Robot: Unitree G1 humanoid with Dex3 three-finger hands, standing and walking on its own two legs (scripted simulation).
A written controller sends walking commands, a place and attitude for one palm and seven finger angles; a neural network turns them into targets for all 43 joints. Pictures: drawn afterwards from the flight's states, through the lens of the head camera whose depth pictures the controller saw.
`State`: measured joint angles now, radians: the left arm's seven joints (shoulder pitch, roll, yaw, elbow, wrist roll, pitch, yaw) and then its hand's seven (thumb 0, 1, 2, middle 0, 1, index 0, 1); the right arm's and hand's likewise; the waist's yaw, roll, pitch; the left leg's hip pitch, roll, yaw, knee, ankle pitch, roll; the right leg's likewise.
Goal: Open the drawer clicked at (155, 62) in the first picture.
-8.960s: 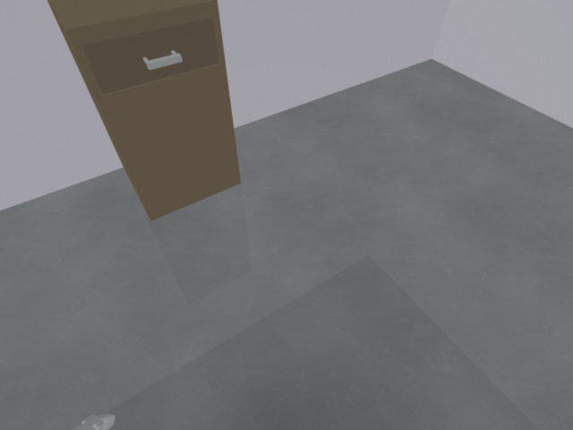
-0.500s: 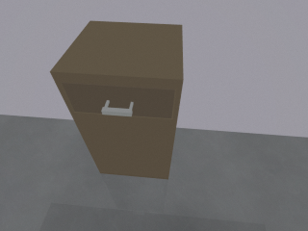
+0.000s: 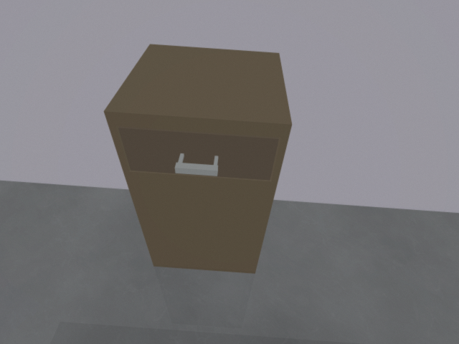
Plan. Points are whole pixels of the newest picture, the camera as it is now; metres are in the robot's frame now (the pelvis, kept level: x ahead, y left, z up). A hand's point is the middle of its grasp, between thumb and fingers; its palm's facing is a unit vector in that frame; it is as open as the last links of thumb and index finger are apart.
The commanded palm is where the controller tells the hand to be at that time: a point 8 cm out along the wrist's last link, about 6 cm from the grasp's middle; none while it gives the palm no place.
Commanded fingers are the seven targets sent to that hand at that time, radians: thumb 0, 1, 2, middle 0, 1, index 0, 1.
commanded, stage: shuffle to correct the standing spot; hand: left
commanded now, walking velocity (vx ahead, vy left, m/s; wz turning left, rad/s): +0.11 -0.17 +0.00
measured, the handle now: (197, 163) +0.58 +0.12 -0.05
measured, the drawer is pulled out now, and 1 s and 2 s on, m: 0.00 0.00 0.00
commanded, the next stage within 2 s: come to a stop and stand still in 0.42 s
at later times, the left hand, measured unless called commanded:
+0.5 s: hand out of the picture -0.03 +0.11 -0.19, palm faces +0.06 -0.99 -0.10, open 7.4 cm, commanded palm none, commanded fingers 0.00 0.90 0.90 -0.20 -0.30 -0.20 -0.30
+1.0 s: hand out of the picture +0.10 +0.12 -0.18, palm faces +0.09 -0.97 -0.21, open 7.3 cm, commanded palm none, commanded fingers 0.00 0.90 0.90 -0.20 -0.30 -0.20 -0.30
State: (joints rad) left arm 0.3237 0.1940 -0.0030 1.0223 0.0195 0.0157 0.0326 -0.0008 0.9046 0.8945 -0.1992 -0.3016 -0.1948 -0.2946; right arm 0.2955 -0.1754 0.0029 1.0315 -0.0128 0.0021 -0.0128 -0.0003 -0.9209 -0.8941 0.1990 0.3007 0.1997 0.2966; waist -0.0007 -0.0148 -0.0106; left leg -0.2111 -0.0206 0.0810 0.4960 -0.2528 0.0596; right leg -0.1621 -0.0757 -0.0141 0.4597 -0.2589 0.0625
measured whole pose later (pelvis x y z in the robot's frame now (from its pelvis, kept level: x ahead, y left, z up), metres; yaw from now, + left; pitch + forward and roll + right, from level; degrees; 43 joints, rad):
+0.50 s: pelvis +0.03 -0.04 -0.01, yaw -1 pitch -1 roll -2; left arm 0.44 0.10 0.03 1.08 0.02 0.03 0.01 0.00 0.90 0.89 -0.20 -0.30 -0.20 -0.29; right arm 0.37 -0.15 -0.02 1.11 -0.02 -0.01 -0.04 0.00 -0.91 -0.89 0.20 0.30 0.20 0.30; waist -0.01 -0.01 -0.02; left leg -0.27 0.07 0.12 0.63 -0.33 0.03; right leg -0.20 0.01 -0.09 0.58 -0.36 -0.03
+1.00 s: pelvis +0.05 -0.06 +0.00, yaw +2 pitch -1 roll -1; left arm 0.21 0.16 0.05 0.99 0.03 0.02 0.05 0.01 0.92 0.89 -0.20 -0.30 -0.20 -0.30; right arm 0.20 -0.17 -0.06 1.01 -0.01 0.04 -0.02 0.00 -0.92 -0.89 0.20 0.30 0.20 0.30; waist 0.02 -0.01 0.08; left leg -0.31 0.00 0.08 0.70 -0.40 -0.02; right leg -0.29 -0.09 -0.14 0.53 -0.22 0.02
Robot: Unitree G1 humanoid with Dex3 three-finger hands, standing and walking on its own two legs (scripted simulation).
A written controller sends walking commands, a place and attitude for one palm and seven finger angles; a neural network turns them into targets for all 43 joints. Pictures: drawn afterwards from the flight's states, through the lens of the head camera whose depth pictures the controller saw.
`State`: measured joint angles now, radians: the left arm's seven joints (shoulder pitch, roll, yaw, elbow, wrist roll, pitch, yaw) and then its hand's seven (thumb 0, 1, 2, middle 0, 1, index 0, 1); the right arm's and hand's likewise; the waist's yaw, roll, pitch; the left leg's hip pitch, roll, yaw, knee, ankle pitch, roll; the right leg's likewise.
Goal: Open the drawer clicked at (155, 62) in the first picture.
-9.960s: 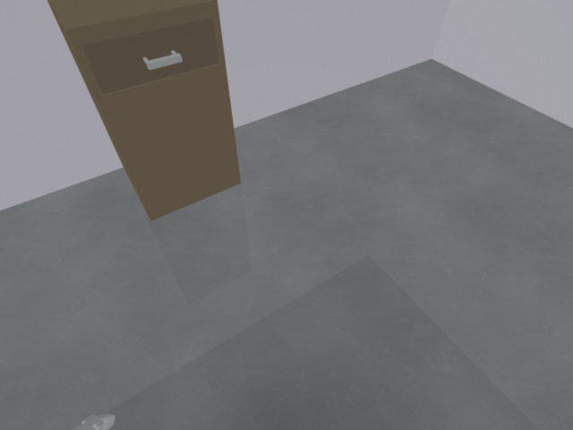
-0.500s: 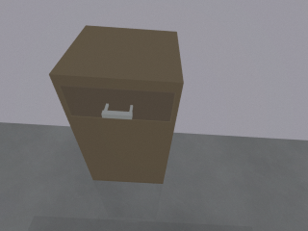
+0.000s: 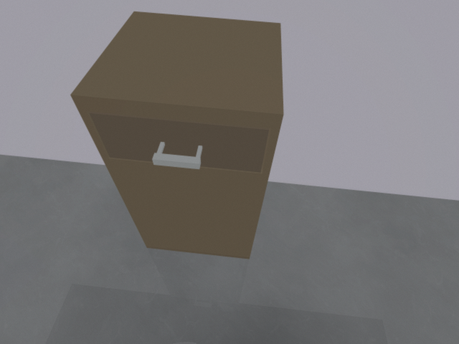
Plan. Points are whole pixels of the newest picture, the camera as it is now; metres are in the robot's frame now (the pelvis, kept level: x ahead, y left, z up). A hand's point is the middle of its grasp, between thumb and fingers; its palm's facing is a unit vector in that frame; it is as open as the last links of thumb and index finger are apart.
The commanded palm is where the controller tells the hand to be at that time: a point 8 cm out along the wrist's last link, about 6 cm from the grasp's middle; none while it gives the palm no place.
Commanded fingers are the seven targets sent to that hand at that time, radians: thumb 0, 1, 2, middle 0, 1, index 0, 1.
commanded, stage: come to a stop and stand still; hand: left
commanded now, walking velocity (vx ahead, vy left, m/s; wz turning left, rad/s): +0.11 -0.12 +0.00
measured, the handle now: (178, 154) +0.53 +0.17 -0.05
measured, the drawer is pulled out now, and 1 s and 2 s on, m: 0.00 0.00 0.00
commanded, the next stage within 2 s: look again from close up in 1.50 s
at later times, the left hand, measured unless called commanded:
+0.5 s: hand out of the picture +0.01 +0.18 -0.17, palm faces -0.04 -0.99 -0.15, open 7.4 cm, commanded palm none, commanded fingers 0.00 0.90 0.90 -0.20 -0.30 -0.20 -0.30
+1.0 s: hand out of the picture -0.02 +0.09 -0.17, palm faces +0.04 -0.99 -0.13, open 7.4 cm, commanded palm none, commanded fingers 0.00 0.90 0.90 -0.20 -0.30 -0.20 -0.30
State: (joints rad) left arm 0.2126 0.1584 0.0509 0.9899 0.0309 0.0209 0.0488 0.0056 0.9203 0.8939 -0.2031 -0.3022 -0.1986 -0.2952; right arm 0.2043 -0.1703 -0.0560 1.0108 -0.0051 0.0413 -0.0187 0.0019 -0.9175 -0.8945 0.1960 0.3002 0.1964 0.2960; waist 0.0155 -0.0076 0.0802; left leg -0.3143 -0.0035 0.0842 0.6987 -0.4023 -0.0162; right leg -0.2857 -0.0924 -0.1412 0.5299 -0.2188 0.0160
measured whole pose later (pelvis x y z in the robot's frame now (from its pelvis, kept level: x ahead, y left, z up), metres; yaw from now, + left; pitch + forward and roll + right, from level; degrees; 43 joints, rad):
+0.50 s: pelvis +0.00 +0.01 +0.02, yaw -2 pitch +0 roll -1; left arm 0.28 0.15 0.03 1.08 0.03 0.07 0.01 0.00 0.91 0.89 -0.20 -0.30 -0.19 -0.29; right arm 0.36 -0.13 -0.02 1.13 -0.02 0.00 -0.05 0.00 -0.92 -0.89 0.20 0.30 0.20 0.30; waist -0.04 -0.01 0.02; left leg -0.20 -0.01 0.12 0.35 -0.17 0.07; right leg -0.30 -0.06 -0.01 0.69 -0.36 0.04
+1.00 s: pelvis +0.01 -0.05 +0.01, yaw -1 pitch -1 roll +0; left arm 0.36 0.07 -0.01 1.13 0.01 -0.01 0.03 0.00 0.91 0.89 -0.20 -0.30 -0.20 -0.29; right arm 0.29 -0.12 0.00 1.16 -0.01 0.01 -0.04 0.01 -0.93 -0.89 0.20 0.30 0.20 0.30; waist 0.00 0.01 0.00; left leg -0.20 0.06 0.08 0.44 -0.23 -0.03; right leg -0.14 0.01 -0.05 0.44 -0.29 -0.03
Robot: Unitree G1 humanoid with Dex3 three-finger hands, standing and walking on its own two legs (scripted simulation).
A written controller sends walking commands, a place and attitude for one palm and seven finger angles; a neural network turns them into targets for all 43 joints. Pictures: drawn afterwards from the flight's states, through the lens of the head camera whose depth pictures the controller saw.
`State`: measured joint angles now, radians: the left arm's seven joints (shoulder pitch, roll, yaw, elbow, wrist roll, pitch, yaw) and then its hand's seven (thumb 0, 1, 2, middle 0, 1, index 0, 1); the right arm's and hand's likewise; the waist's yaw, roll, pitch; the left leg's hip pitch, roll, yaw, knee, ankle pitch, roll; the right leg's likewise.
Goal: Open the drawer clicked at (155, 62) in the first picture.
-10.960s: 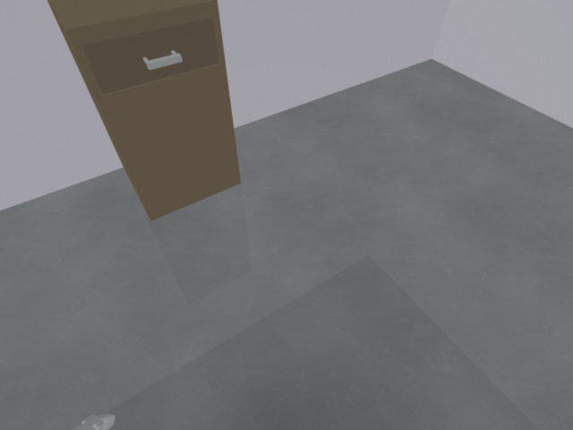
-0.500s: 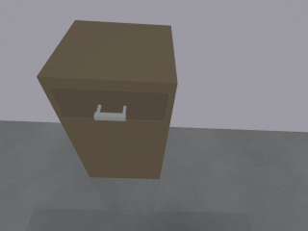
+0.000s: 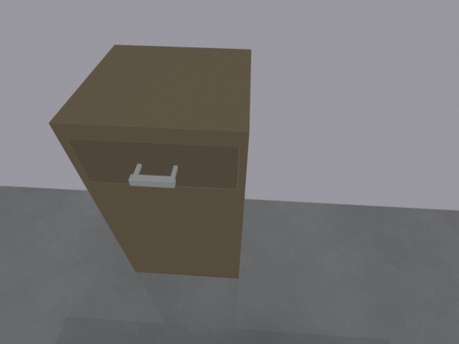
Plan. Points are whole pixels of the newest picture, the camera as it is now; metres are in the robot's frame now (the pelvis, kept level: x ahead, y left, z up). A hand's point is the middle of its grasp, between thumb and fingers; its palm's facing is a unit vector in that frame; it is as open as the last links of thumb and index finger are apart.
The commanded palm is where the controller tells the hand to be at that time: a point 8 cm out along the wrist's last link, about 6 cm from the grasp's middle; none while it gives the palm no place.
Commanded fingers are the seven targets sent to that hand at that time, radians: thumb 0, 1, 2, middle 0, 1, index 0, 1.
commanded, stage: come to a stop and stand still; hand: left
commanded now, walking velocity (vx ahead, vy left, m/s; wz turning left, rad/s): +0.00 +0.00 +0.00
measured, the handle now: (154, 174) +0.52 +0.23 -0.06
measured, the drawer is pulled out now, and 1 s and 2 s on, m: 0.00 0.00 0.00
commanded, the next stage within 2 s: look again from close up in 0.50 s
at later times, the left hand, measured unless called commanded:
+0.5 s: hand out of the picture -0.01 +0.16 -0.17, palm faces +0.05 -0.98 -0.17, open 7.4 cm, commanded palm none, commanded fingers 0.00 0.90 0.90 -0.20 -0.30 -0.20 -0.30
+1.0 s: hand out of the picture +0.04 +0.22 -0.18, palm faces +0.00 -0.98 -0.22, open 7.4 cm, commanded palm none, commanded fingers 0.00 0.90 0.90 -0.20 -0.30 -0.20 -0.30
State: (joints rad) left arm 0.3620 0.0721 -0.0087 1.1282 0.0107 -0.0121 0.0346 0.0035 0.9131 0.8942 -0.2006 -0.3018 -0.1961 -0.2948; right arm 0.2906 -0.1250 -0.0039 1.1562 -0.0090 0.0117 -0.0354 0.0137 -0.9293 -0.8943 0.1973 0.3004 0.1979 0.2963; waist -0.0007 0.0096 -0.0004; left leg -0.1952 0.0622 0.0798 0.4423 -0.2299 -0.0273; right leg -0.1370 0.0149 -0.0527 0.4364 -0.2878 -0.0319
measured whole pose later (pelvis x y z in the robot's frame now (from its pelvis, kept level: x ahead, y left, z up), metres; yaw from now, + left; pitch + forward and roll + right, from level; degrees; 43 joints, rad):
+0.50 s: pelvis +0.02 +0.00 +0.00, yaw +0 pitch -1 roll +0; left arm 0.34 0.11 0.00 1.12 0.01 -0.01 0.04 0.00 0.90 0.89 -0.20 -0.30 -0.20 -0.29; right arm 0.29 -0.13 0.01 1.15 -0.01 0.01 -0.04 0.01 -0.93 -0.89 0.20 0.30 0.20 0.30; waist 0.00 0.01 0.01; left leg -0.16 0.06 0.08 0.43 -0.25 -0.03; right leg -0.11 0.01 -0.05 0.42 -0.30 -0.03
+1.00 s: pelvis +0.02 +0.04 -0.01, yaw +0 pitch +0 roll +0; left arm 0.27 0.18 -0.01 1.06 0.01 -0.01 0.04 0.00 0.91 0.89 -0.20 -0.30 -0.20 -0.29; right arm 0.30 -0.17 0.03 1.08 -0.01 -0.01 -0.02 0.01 -0.93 -0.89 0.20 0.30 0.20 0.30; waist -0.01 0.01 0.02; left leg -0.22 0.00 0.08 0.55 -0.32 0.03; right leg -0.15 -0.04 -0.03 0.53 -0.37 0.02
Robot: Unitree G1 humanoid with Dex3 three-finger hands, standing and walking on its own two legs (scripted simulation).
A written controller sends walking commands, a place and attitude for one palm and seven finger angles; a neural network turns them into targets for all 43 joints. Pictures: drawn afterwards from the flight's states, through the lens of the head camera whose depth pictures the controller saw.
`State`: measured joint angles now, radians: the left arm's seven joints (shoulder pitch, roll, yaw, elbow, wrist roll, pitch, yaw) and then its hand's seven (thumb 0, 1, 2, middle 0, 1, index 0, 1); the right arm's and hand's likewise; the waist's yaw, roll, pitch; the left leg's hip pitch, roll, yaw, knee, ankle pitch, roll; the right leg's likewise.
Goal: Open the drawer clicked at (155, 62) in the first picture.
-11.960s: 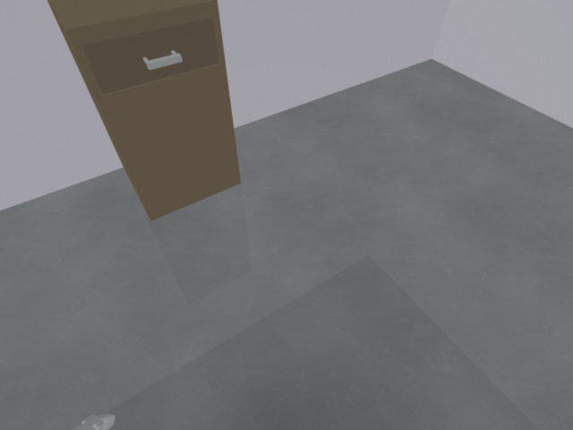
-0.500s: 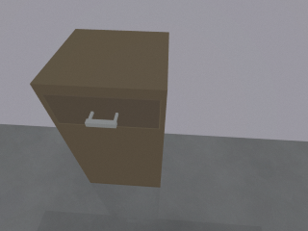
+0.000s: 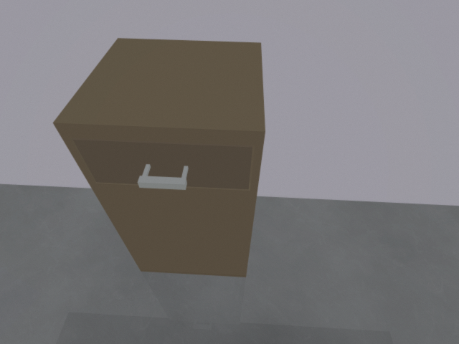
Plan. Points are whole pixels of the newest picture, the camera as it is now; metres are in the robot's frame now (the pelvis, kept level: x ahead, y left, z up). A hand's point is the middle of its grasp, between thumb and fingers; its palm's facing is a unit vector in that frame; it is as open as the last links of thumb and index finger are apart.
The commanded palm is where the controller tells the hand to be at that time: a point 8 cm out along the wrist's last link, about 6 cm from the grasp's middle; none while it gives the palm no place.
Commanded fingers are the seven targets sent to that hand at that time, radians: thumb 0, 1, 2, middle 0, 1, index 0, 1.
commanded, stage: look again from close up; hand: left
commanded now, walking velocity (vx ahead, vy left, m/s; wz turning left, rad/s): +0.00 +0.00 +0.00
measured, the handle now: (164, 176) +0.50 +0.19 -0.05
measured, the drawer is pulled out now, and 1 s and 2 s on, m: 0.00 0.00 0.00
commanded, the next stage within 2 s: raise the hand with hooked fingers in 0.08 s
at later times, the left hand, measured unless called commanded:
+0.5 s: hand (122, 311) +0.18 +0.20 -0.04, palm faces -0.06 -0.23 -0.97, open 8.1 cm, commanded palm +0.13 +0.23 -0.02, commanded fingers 0.00 0.50 0.73 -0.23 -0.56 -0.23 -0.56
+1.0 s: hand (117, 287) +0.21 +0.21 -0.01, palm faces -0.05 -0.11 -0.99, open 11.0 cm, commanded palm +0.19 +0.22 +0.04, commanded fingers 0.00 -0.08 0.48 -0.27 -0.93 -0.27 -0.93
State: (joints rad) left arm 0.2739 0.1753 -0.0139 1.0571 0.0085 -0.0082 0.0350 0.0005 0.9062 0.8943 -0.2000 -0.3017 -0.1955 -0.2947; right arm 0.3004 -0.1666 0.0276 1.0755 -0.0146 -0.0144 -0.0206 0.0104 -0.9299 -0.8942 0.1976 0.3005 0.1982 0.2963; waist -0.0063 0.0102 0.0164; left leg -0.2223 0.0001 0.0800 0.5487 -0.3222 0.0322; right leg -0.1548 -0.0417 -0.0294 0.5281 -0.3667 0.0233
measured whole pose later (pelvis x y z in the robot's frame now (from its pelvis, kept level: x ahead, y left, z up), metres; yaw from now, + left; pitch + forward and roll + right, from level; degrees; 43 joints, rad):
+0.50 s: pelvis -0.02 -0.02 -0.03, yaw -2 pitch +10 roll +3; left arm 0.36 0.30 -0.05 0.11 0.94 -0.04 0.37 0.00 0.72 0.82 -0.21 -0.42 -0.21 -0.41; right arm 0.12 -0.26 -0.05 0.62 -0.04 -0.04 0.00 0.01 -0.91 -0.89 0.20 0.30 0.20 0.30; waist 0.05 0.02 -0.15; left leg -0.54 0.00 0.13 0.74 -0.36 0.01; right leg -0.60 0.02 0.02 0.83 -0.40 -0.06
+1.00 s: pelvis -0.02 -0.04 -0.03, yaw +1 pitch +10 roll +2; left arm 0.27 0.39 -0.02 0.03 0.97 -0.04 0.30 0.00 0.13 0.57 -0.28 -0.79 -0.27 -0.78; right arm 0.14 -0.20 0.03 0.60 -0.04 0.09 -0.02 0.01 -0.91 -0.89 0.20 0.30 0.20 0.30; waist 0.06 0.04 -0.09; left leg -0.55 0.00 0.03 0.76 -0.37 0.00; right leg -0.57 0.03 -0.04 0.81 -0.41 -0.08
